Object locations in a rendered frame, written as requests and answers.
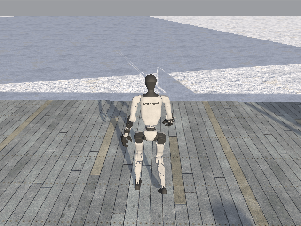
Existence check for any robot left foot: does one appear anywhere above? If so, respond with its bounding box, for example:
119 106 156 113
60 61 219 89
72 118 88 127
135 179 142 190

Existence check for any right robot forearm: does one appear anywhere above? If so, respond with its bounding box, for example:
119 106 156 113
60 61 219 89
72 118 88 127
168 113 174 123

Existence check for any right robot upper arm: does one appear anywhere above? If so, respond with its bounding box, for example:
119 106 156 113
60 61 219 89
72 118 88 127
161 95 172 120

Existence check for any left robot hand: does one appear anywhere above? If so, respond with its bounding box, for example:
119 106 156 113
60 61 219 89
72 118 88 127
121 135 132 147

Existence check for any right robot hand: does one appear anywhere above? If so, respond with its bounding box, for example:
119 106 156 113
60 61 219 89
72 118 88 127
162 119 173 126

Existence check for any left robot upper arm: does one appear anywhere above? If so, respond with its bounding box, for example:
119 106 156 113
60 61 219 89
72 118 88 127
129 95 141 122

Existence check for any left robot forearm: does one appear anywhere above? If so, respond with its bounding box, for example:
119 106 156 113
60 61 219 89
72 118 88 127
123 115 133 137

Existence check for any robot left thigh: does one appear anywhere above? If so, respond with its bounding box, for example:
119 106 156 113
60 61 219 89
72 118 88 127
134 131 144 162

